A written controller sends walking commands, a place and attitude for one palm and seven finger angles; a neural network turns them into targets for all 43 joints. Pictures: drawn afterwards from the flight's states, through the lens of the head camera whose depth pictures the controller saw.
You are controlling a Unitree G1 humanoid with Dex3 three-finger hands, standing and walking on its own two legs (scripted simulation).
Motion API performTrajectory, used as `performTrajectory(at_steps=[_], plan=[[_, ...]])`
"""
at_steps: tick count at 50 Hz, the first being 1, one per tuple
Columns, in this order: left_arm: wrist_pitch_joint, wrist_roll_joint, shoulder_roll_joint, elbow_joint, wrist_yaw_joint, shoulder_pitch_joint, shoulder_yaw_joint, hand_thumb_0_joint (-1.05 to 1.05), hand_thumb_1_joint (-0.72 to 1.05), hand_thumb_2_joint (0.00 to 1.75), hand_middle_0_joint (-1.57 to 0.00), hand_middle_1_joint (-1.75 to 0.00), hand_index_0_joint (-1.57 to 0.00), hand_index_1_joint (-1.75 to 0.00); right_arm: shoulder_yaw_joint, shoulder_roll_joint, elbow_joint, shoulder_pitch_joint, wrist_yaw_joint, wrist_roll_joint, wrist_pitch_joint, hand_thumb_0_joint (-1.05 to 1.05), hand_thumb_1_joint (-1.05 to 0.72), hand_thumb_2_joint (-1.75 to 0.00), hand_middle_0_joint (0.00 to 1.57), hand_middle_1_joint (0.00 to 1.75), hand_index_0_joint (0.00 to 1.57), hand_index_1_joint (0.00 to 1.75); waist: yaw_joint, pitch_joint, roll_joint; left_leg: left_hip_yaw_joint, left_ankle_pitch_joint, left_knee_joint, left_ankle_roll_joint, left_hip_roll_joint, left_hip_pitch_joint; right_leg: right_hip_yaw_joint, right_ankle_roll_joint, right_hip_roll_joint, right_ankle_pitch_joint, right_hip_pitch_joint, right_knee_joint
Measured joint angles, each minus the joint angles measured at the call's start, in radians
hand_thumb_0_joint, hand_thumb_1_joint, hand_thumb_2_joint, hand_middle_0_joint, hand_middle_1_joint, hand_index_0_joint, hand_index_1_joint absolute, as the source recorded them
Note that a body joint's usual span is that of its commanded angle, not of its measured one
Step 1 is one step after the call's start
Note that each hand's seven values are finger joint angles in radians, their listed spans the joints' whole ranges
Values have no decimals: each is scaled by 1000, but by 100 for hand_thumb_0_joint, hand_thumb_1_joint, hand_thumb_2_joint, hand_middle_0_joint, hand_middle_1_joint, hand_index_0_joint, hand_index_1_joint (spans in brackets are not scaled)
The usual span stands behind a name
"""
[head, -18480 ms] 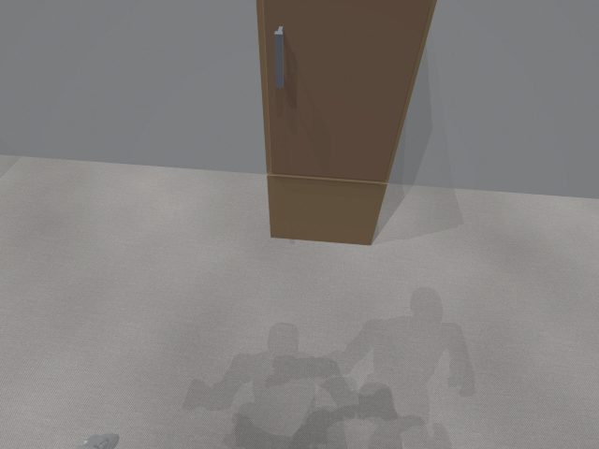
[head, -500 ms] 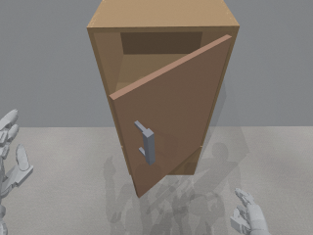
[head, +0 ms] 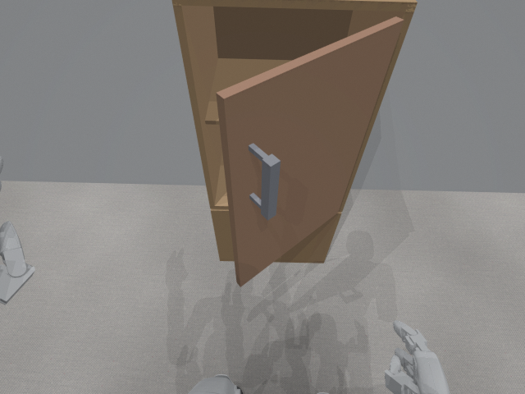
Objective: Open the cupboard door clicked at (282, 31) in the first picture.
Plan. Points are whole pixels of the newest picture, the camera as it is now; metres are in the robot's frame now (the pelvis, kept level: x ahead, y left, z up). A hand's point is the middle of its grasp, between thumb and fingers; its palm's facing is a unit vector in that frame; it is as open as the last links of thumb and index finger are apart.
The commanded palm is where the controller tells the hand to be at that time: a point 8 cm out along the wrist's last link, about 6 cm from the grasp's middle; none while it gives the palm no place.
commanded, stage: step back with the hand held close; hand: left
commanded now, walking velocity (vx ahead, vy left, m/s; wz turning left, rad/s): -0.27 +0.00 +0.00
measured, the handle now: (262, 183) +0.43 +0.04 +0.07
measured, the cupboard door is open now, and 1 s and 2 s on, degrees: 41 41 41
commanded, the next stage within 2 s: stop stepping back and stand still in 0.34 s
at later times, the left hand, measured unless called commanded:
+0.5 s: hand out of the picture +0.08 +0.24 +0.18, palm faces +0.42 -0.78 -0.46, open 7.4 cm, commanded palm +0.03 +0.29 +0.19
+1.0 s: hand out of the picture +0.00 +0.24 +0.18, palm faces +0.43 -0.79 -0.44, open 7.4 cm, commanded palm -0.05 +0.28 +0.19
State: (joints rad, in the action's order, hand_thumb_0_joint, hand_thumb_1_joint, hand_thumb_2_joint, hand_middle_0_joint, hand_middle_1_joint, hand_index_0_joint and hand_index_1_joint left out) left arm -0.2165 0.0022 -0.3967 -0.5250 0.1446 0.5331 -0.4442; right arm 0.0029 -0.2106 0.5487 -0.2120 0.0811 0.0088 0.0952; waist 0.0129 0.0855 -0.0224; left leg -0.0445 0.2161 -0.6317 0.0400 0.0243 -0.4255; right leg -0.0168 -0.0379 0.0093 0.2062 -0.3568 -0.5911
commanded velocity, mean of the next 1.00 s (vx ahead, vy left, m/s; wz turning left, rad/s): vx -0.03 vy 0.01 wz -0.01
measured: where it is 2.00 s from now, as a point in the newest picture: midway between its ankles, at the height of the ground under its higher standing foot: outside the picture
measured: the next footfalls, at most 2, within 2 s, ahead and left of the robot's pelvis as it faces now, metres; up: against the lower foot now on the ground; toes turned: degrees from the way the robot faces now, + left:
right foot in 0.40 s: -0.16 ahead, -0.10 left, +0.00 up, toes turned -1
left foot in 0.62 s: -0.10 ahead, +0.11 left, +0.00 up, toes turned +0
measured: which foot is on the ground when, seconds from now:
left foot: down 0.00-0.40, up 0.42-0.60, down 0.62-0.90, up 0.92-1.00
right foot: down 0.00-0.18, up 0.20-0.38, down 0.40-1.00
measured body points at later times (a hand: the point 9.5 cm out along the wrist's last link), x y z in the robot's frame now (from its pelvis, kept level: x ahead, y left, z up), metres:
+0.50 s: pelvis -0.12 -0.01 +0.01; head -0.09 +0.00 +0.46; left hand +0.05 +0.28 +0.21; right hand +0.06 -0.23 -0.08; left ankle -0.03 +0.10 -0.67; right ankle -0.14 -0.11 -0.72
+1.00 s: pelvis -0.20 -0.02 +0.02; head -0.21 -0.01 +0.47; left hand -0.03 +0.28 +0.21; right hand -0.07 -0.26 -0.08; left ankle -0.19 +0.11 -0.67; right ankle -0.19 -0.09 -0.72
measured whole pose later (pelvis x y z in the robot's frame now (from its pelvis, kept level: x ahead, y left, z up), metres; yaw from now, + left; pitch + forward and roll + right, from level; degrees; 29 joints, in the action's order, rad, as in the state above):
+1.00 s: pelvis -0.20 -0.02 +0.02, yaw -2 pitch -1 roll +1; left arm -0.21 0.01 -0.38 -0.46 0.16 0.53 -0.39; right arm 0.01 -0.21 0.69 -0.27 0.07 -0.02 0.12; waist 0.02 -0.01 0.03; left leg -0.02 0.39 -0.91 0.01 -0.01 -0.44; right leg 0.01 0.07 -0.04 0.24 -0.25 -0.50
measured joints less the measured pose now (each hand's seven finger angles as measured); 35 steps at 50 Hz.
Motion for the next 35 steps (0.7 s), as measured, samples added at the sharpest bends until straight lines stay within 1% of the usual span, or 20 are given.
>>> performTrajectory(at_steps=[5,7,9,10,13,15,17,19,20,21,22,23,24,25,26,27,29,31,32,35], plan=[[-14,8,30,-20,15,-8,13,1,88,90,-21,-31,-21,-30,3,-2,44,2,-5,-11,18,1,-90,-90,20,30,21,30,11,-6,7,13,106,-38,-23,-16,-41,-7,4,5,-33,-30,4],[-19,10,27,-30,20,-14,21,1,88,90,-21,-31,-21,-30,2,-6,55,6,-4,-13,18,1,-90,-90,20,30,21,30,9,-4,14,18,109,-41,-26,-26,-51,-12,2,7,-45,-41,1],[-24,12,17,-30,24,-26,24,1,88,90,-21,-31,-21,-30,-1,-12,58,9,2,-13,15,1,-90,-90,20,30,21,30,0,-2,10,22,78,-35,-17,-25,-60,-11,2,4,-14,-56,-14],[-24,12,11,-26,23,-34,22,1,88,90,-21,-31,-21,-30,-3,-14,56,10,6,-13,15,1,-90,-90,20,30,21,30,-6,1,3,25,53,-27,-9,-20,-66,-12,3,-6,46,-68,-34],[-19,16,-35,-14,18,-58,-2,1,88,90,-21,-31,-22,-30,-18,2,50,6,10,-13,27,1,-90,-90,20,30,21,30,-32,6,-21,40,-95,34,14,8,-74,-10,11,-64,196,-93,-255],[-25,28,-66,-16,20,-49,-25,1,88,90,-21,-31,-22,-30,-22,20,60,3,-1,-11,41,1,-90,-90,20,30,21,30,-38,-4,-16,33,-185,83,10,26,-76,3,21,-88,258,-66,-347],[-29,43,-72,-21,25,-20,-38,1,88,90,-21,-31,-22,-30,-20,30,68,2,-14,-10,51,1,-90,-90,20,30,21,30,-31,-25,-8,18,-232,126,1,34,-82,26,34,-91,300,-2,-322],[-28,56,-64,-25,26,8,-39,1,88,90,-21,-31,-21,-30,-14,34,68,9,-23,-11,59,1,-90,-90,20,30,21,30,-16,-47,0,-2,-245,153,-11,35,-106,43,50,-84,324,88,-180],[-29,59,-63,-29,23,17,-41,1,88,90,-21,-31,-21,-30,-11,36,65,18,-28,-11,62,1,-90,-90,20,30,21,30,-3,-55,17,-20,-206,139,-24,29,-134,29,68,-71,316,127,-69],[-33,55,-45,-26,18,13,-29,1,88,90,-21,-31,-21,-30,-11,30,75,38,-32,-11,60,1,-90,-90,20,30,21,30,14,-44,14,-13,-109,76,-47,29,-161,19,80,-72,232,115,-43],[-30,47,-25,-22,14,5,-4,1,88,90,-21,-31,-21,-30,-12,22,94,51,-35,-16,54,1,-90,-90,20,30,21,30,27,-34,10,13,2,-42,-66,14,-183,13,84,-72,192,105,-46],[-23,40,-10,-18,10,0,20,1,88,90,-21,-31,-21,-30,-13,18,115,55,-38,-19,47,1,-90,-90,20,30,21,30,36,-36,15,32,83,-166,-74,-11,-197,6,82,-65,168,103,-35],[-15,34,0,-18,6,1,37,1,88,90,-21,-31,-21,-30,-10,19,127,53,-38,-20,37,1,-90,-90,20,30,21,30,42,-41,29,34,125,-260,-79,-31,-196,-4,78,-54,149,106,-14],[-8,28,4,-19,4,6,44,1,88,90,-21,-31,-21,-30,-4,23,130,48,-36,-19,28,1,-90,-90,20,30,21,30,45,-48,48,25,149,-309,-80,-43,-176,-15,74,-43,131,110,11],[-3,23,3,-19,4,10,45,1,88,90,-21,-31,-21,-30,4,28,126,43,-30,-18,22,1,-90,-90,20,30,21,30,44,-55,68,12,164,-314,-78,-51,-141,-26,70,-31,112,111,35],[1,19,0,-16,6,11,42,1,88,90,-21,-31,-22,-30,11,31,116,37,-24,-18,20,1,-90,-90,20,30,21,30,39,-60,85,1,170,-278,-72,-54,-94,-34,67,-22,95,111,56],[8,16,-6,-8,10,7,36,1,88,90,-21,-31,-22,-30,22,24,90,25,-12,-19,29,1,-90,-90,20,30,21,30,20,-74,92,-4,120,-109,-58,-51,25,-37,61,-18,68,102,80],[16,19,-10,-10,15,-2,35,1,88,90,-21,-31,-22,-30,18,-4,55,11,-5,-17,45,1,-90,-90,20,30,21,30,-6,-88,45,22,0,96,-40,-16,147,-12,54,-47,60,82,73],[17,20,-19,-5,15,-17,35,1,88,90,-21,-31,-22,-30,8,-7,56,15,-2,-13,50,1,-90,-90,20,30,21,30,-19,-83,40,31,44,132,-34,-17,163,-2,51,-47,60,73,63],[25,30,-44,20,10,-15,19,1,88,90,-21,-31,-22,-30,7,6,58,26,-3,-6,42,1,-90,-90,20,30,21,30,-25,-61,78,9,21,156,-24,-37,178,-24,41,-27,34,79,73]])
